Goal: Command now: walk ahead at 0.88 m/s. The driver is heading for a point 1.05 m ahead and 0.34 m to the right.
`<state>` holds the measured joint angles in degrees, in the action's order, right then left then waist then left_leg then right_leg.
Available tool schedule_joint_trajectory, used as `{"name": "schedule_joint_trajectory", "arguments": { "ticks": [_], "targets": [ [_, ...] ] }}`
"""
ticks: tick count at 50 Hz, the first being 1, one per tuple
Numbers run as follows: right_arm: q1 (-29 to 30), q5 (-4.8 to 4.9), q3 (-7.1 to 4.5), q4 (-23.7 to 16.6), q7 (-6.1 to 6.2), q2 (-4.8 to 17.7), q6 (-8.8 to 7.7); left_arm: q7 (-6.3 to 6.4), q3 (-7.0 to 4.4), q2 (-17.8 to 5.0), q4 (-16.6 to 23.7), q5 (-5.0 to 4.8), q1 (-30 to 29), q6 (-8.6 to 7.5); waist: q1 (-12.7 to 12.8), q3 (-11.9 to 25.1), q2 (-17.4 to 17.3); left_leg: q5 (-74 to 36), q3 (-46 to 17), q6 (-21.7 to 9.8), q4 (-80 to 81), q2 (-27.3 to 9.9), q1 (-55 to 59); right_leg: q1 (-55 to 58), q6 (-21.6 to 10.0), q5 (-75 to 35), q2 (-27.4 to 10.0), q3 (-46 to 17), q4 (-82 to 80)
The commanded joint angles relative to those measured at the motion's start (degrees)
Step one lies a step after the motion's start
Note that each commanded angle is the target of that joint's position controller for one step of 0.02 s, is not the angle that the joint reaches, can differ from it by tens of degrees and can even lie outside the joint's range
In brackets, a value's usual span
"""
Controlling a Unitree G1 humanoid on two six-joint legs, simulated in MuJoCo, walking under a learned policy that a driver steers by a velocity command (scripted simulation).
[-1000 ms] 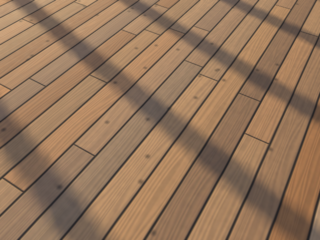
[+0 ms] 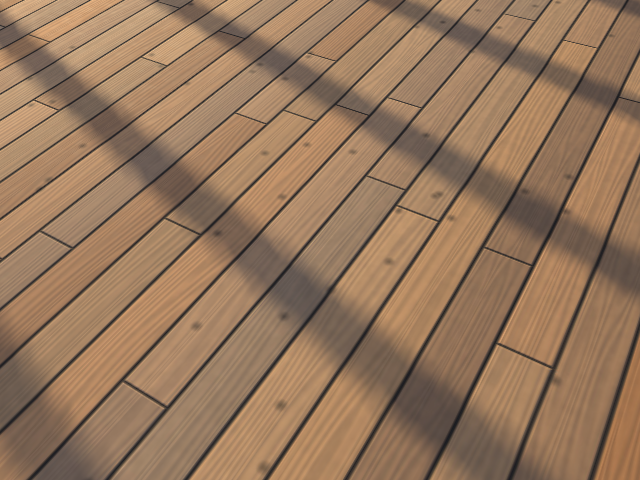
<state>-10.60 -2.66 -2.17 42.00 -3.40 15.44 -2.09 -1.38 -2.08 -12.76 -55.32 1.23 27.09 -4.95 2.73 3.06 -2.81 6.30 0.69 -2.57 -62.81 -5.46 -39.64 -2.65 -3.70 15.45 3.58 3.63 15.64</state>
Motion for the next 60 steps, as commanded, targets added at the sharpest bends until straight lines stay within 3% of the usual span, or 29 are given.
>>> {"name": "schedule_joint_trajectory", "arguments": {
  "ticks": [1, 7, 9, 11, 12, 13, 14, 15, 17, 19, 22, 26, 31, 34, 35, 36, 37, 38, 39, 40, 43, 47, 52, 55, 56, 57, 58, 59, 60],
  "targets": [
    [9.7, 0.42, -0.19, -6.0, -0.18, 3.4, -0.27, 0.20, -1.34, -7.8, 2.7, -0.65, -0.2, -1.60, -0.5, -11.4, 4.7, -5.4, 0.9, 1.4, 8.8, -1.1, -10.1, -1.9, -7.2, 2.1, -13.8, -12.4, -15.8],
    [18.6, 0.88, 1.08, -8.6, -0.30, 2.0, -0.59, 0.98, -0.98, -8.7, 0.3, -0.81, 3.1, -2.03, 0.5, -12.8, 5.3, -8.7, 5.9, -2.8, 26.9, 2.1, -0.6, 7.1, -6.6, -25.4, -15.2, -4.5, -18.1],
    [16.5, 0.70, 0.73, -8.0, 0.51, 2.9, -0.73, 1.37, -1.18, -10.6, -0.2, -0.22, 3.2, -1.76, -1.6, -8.7, 7.9, -3.1, 8.3, -4.7, 28.7, 6.6, 7.6, 11.2, -5.6, -54.0, -16.0, -2.0, -9.5],
    [2.3, 0.75, -0.77, -3.9, 1.80, 6.4, -0.92, 2.31, -2.08, -14.0, -0.9, 1.04, 2.6, -0.52, -8.7, 0.4, 11.5, 5.2, 7.9, -6.7, 28.0, 10.7, 22.9, 12.4, -4.3, -73.2, -17.4, -1.0, 10.2],
    [-11.5, 0.75, -1.89, 0.6, 2.68, 8.5, -1.14, 2.59, -2.35, -14.4, -0.3, 1.12, 0.0, 0.17, -15.3, 6.5, 10.3, 5.2, 6.3, -7.9, 30.8, 9.8, 38.5, 5.6, -3.5, -67.6, -15.7, 0.4, 26.5],
    [-19.6, -0.90, -3.54, 2.8, 3.72, 13.6, -1.25, 1.84, -1.11, -9.0, 1.7, 0.18, 2.1, 0.01, -15.4, 14.0, 2.6, 25.4, -8.5, -10.2, 31.3, -2.3, 56.9, -12.3, -3.3, -44.2, -11.0, 0.6, 47.7],
    [-19.0, -0.94, -4.41, 3.1, 3.14, 16.0, -1.52, 0.58, 0.19, -2.5, 3.6, -1.89, 4.8, -1.13, -9.8, 21.1, -13.3, 46.5, -43.9, -14.1, 43.5, -16.7, 66.3, -31.0, -2.0, 7.0, 0.0, -5.6, 66.6],
    [-13.6, -0.40, -4.12, 2.8, 2.52, 12.9, -1.63, 1.04, -0.96, -7.8, 4.7, -1.73, -1.4, -1.41, -9.9, 13.8, -5.4, 45.0, -45.9, -12.4, 49.4, -15.5, 60.7, -38.4, -4.3, 4.6, -2.8, -10.5, 70.0],
    [-7.9, -0.40, -2.70, 4.0, 2.51, 6.2, -2.95, 0.73, -0.69, -6.9, 6.1, -1.63, -7.5, -1.23, -6.4, -0.5, 4.6, 26.1, -27.1, -9.5, 50.8, -13.0, 41.9, -37.0, -4.5, -3.0, -8.6, -9.1, 63.8],
    [-7.1, -0.06, -1.47, 6.1, 2.76, 2.9, -4.00, -0.46, -0.27, -4.4, 5.7, 0.00, -5.4, 0.84, -2.1, -4.1, 1.2, 19.7, -16.4, -6.1, 53.9, -9.6, 31.2, -31.6, -3.5, -3.9, -10.8, -9.6, 59.9],
    [-8.3, 1.68, -1.32, 8.3, 2.47, 2.6, -5.50, -1.61, -0.13, -3.1, 7.8, 0.28, -10.0, 3.30, -0.6, -9.1, 0.4, 10.7, -5.0, -3.1, 57.9, -7.6, 28.1, -36.6, -2.1, -7.5, -12.3, -8.1, 57.6],
    [-10.8, 1.34, -0.77, 9.6, 2.30, 2.0, -6.49, -2.36, 0.56, -2.9, 12.2, -0.83, -21.3, 3.31, -2.2, -12.8, 0.9, -11.2, 10.2, 0.4, 59.9, -1.8, 27.6, -38.0, -2.5, -19.7, -9.7, -1.0, 44.0],
    [-15.4, 2.09, -0.59, 10.9, 5.00, 6.1, -6.10, -3.27, 1.01, -4.3, 14.4, -0.43, -26.5, 2.50, -1.8, -10.0, 0.1, -55.7, 16.3, 3.6, 54.0, -3.7, 41.4, -29.5, -5.6, -25.0, -2.2, 9.4, 25.3],
    [-11.4, 1.15, -2.12, 8.7, 7.16, 11.5, -3.35, -2.49, -1.02, -9.7, 9.8, -0.62, -9.1, 3.06, 8.3, 0.6, -4.5, -77.0, 15.3, 3.8, 29.4, -6.9, 44.9, -10.9, -8.2, -15.8, 3.4, 9.4, 24.7],
    [-7.5, 0.41, -2.59, 7.2, 7.11, 12.4, -2.36, -1.65, -2.66, -12.6, 5.9, -0.58, 3.8, 3.25, 14.2, 5.3, -4.6, -73.5, 13.4, 2.8, 12.8, -7.8, 39.6, 1.3, -10.7, -11.2, 2.9, 5.3, 23.7],
    [-4.3, 0.38, -3.10, 6.9, 6.02, 12.2, -1.78, -0.28, -4.39, -14.5, 4.0, -1.23, 10.0, 3.42, 16.8, 5.2, 0.8, -39.7, 13.7, 1.9, -11.3, -1.7, 30.0, 9.8, -13.7, -7.4, 0.0, -0.8, 18.1],
    [-3.0, -0.75, -0.51, 3.5, 4.60, 2.0, -3.09, 0.50, -5.07, -17.1, 3.8, -1.41, 4.0, 4.04, 8.1, -0.2, 15.3, 21.0, 9.3, 2.0, -31.3, 7.8, 6.8, 15.6, -16.0, -16.5, -6.6, -13.6, 24.0],
    [-5.3, 1.64, 0.26, -2.9, 4.20, 1.6, -4.46, 0.37, -5.87, -21.0, 6.1, 0.16, 0.3, 4.45, 3.6, 9.7, 16.1, 23.5, -2.6, 3.5, -38.9, 9.1, -9.8, 26.5, -27.7, -0.4, -15.7, -41.8, 10.6],
    [-2.0, 0.67, 0.68, -3.6, 3.96, 4.3, -6.02, 0.76, -5.61, -17.3, 7.5, 0.34, -1.4, 4.37, 4.0, 5.8, 4.9, 18.1, -6.7, 2.1, -32.1, 5.7, -13.0, 21.7, -25.1, 13.2, -18.4, -50.3, -1.4],
    [-0.9, 0.70, 0.39, -3.2, 3.61, 5.8, -6.53, 1.04, -4.75, -13.4, 7.0, 0.36, -3.3, 4.13, 0.9, -1.6, -2.1, 13.6, -6.7, 1.8, -24.7, 3.0, -10.7, 11.4, -21.7, 14.5, -17.3, -46.8, -4.7],
    [-0.5, -1.98, 1.09, -3.0, 3.41, 4.6, -3.32, 1.72, -3.49, -11.1, 7.7, -0.50, -7.3, 1.54, -5.4, -8.1, -5.5, 13.9, -6.1, 5.3, -13.0, -1.4, 0.0, -10.4, -18.4, 1.0, -10.2, -34.4, -5.4],
    [11.4, -0.73, 2.46, -8.6, 2.25, 2.8, -1.78, 1.24, -4.06, -12.9, 8.5, -0.87, -6.1, -0.46, -2.5, -10.8, -0.9, 0.6, -1.3, 7.5, 11.2, -1.9, 8.3, -21.5, -15.4, -10.9, -2.9, -24.6, -7.6],
    [17.0, 1.15, 2.59, -11.6, 2.26, 3.6, -2.20, 0.51, -5.28, -14.6, 8.2, -1.64, -1.5, -0.03, 2.8, -6.1, 5.3, -12.1, -0.4, 4.7, 29.7, 3.2, 14.7, -8.4, -10.0, -28.6, -3.7, -25.0, -2.3],
    [4.4, 1.39, 0.00, -8.6, 3.71, 9.8, -2.82, 0.95, -6.04, -18.1, 9.2, -0.86, -4.2, 0.05, -4.1, 3.1, 6.1, -1.9, -1.6, 3.2, 32.9, 6.8, 31.3, -2.8, -5.9, -45.4, -3.9, -25.6, 15.2],
    [-7.8, 1.40, -1.32, -5.8, 4.68, 12.3, -3.04, 0.67, -6.21, -19.1, 10.2, -0.58, -8.0, -0.25, -11.8, 8.6, 5.8, 1.7, -2.0, 2.5, 32.0, 4.6, 44.7, -8.5, -4.7, -42.9, -2.0, -24.4, 29.0],
    [-20.9, -0.16, -2.97, -3.7, 5.95, 16.5, -3.21, 0.66, -4.40, -12.4, 12.2, -0.36, -10.0, -0.95, -16.3, 16.2, -0.2, 21.2, -13.1, 1.2, 31.3, -6.7, 58.6, -18.1, -4.5, -22.5, 1.2, -20.6, 48.7],
    [-16.8, -2.35, -3.44, -4.4, 5.55, 20.4, -3.24, 0.75, -2.06, -4.3, 15.9, -3.25, -3.7, -0.89, -7.7, 21.7, -21.1, 24.3, -46.4, -4.0, 44.4, -23.1, 65.8, -33.3, -2.1, 14.0, 7.3, -13.7, 63.9],
    [-10.4, -1.70, -3.83, -5.1, 4.81, 17.0, -2.88, 1.60, -1.89, -8.9, 14.4, -1.75, -2.5, 0.14, -5.8, 17.0, -15.6, 21.8, -51.3, -7.6, 46.0, -22.3, 60.7, -40.2, -2.4, 10.2, 2.1, -11.8, 68.3],
    [-6.5, -1.19, -2.22, -5.7, 4.40, 9.8, -2.81, 1.63, -2.27, -10.8, 13.2, -0.49, -7.0, 1.01, -6.1, 9.0, -5.6, 10.5, -38.3, -7.8, 43.6, -18.6, 53.2, -40.5, -1.7, 5.8, -1.3, -10.2, 66.5]
  ]
}}
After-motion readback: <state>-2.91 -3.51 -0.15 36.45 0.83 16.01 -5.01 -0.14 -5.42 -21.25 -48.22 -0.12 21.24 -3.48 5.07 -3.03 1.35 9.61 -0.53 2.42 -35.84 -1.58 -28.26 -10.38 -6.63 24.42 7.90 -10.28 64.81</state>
